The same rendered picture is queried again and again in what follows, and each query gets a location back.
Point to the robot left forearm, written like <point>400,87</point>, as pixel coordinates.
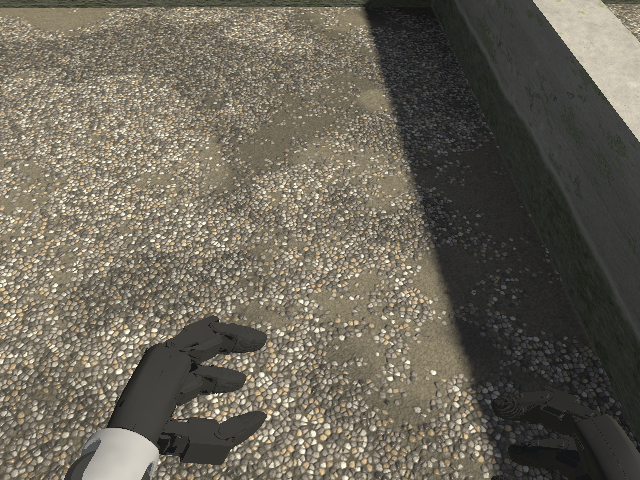
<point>115,454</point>

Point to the right robot hand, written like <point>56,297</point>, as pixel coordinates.
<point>600,449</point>

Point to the left robot hand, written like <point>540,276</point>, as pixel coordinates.
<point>170,374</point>

